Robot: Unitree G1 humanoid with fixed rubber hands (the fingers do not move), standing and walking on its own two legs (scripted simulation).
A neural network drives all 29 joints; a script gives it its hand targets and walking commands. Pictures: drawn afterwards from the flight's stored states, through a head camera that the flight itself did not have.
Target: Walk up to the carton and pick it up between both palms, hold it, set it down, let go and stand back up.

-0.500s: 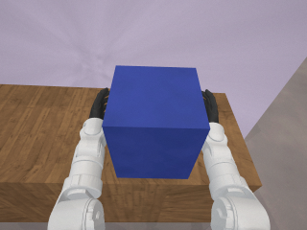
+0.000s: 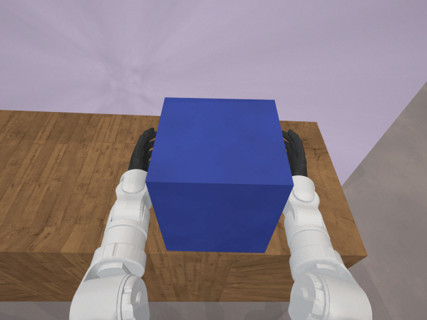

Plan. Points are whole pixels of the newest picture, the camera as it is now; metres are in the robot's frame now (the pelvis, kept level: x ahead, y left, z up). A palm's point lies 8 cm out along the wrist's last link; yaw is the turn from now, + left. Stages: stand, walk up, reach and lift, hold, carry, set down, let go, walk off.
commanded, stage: set down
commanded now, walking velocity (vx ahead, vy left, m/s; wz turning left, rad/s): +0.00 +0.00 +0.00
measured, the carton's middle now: (217, 179) +0.37 +0.00 +0.04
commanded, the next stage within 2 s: none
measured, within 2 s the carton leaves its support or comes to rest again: rests again in 1.06 s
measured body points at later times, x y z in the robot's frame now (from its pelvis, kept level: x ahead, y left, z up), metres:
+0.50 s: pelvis +0.01 +0.00 +0.00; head +0.07 +0.01 +0.44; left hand +0.40 +0.15 +0.02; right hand +0.39 -0.16 +0.03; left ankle +0.00 +0.14 -0.74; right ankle -0.02 -0.11 -0.74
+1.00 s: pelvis +0.01 +0.00 +0.00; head +0.13 +0.00 +0.43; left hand +0.39 +0.14 -0.03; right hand +0.39 -0.16 -0.02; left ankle +0.00 +0.14 -0.74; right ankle -0.02 -0.11 -0.74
